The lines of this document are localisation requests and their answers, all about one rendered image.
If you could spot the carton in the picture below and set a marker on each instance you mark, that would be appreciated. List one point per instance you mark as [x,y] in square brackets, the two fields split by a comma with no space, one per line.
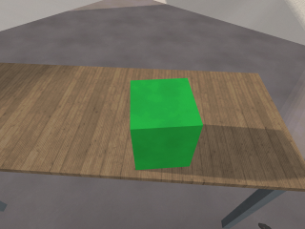
[165,123]

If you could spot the table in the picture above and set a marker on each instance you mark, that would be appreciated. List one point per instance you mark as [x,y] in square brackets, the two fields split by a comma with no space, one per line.
[75,121]

